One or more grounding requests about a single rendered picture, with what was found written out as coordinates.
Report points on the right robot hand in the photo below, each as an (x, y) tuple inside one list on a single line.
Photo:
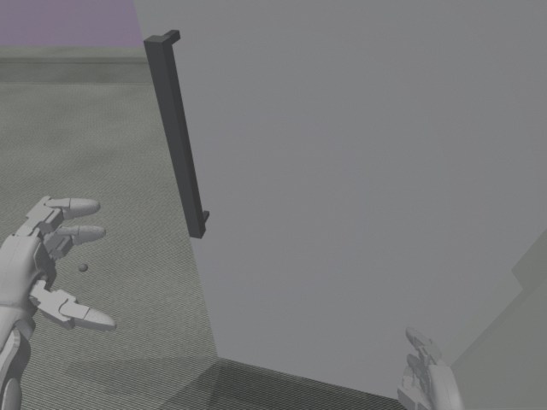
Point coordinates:
[(441, 390)]

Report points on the left robot hand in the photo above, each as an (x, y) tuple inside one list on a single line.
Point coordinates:
[(27, 255)]

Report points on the robot left forearm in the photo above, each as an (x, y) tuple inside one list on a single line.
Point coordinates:
[(16, 328)]

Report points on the fridge door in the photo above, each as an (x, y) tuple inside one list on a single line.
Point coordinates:
[(367, 165)]

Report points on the handle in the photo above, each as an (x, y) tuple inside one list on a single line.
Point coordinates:
[(160, 55)]

